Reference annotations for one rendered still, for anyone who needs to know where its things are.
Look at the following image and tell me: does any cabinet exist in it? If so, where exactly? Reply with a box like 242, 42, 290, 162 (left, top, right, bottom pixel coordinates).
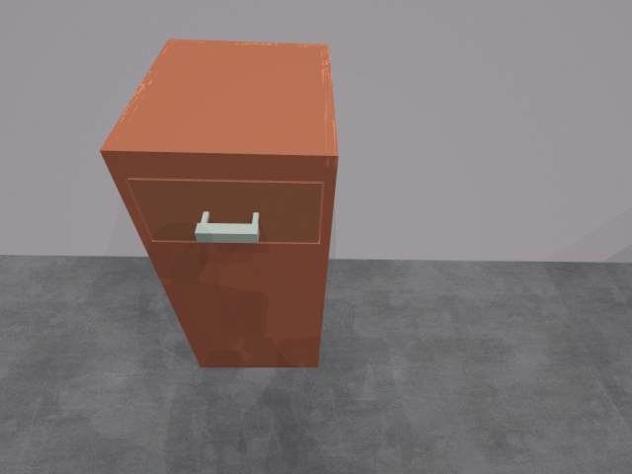
100, 39, 339, 367

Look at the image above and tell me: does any drawer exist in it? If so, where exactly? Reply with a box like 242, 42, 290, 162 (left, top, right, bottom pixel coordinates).
128, 178, 322, 243

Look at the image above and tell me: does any handle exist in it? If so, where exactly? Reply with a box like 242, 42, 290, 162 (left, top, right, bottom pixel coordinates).
195, 211, 260, 243

